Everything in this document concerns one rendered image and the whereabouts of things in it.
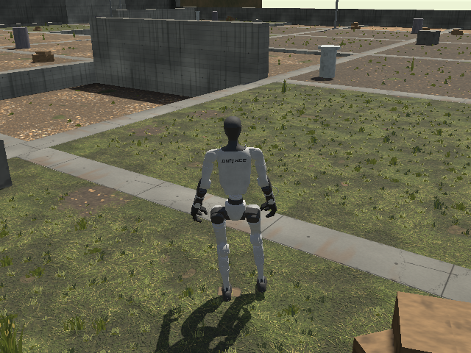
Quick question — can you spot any robot left forearm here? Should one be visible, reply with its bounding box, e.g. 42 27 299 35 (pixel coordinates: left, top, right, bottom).
193 178 207 208

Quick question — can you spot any robot right hand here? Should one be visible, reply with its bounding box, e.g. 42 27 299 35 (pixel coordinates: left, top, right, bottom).
260 202 277 218

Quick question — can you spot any robot left hand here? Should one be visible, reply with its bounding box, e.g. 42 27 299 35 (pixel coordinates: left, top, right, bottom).
191 205 208 223

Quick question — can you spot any robot right forearm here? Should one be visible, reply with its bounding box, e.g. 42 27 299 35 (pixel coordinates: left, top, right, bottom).
261 176 275 204

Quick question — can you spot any robot head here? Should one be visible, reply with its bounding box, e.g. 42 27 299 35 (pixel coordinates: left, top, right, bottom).
221 116 246 151

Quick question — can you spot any robot torso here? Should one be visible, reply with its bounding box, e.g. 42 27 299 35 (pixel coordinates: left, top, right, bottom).
217 144 252 221

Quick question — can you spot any robot right upper arm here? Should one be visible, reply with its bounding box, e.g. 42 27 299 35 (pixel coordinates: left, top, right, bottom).
249 147 269 187

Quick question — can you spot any robot left upper arm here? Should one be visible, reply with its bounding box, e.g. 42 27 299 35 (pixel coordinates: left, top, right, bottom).
199 149 219 190

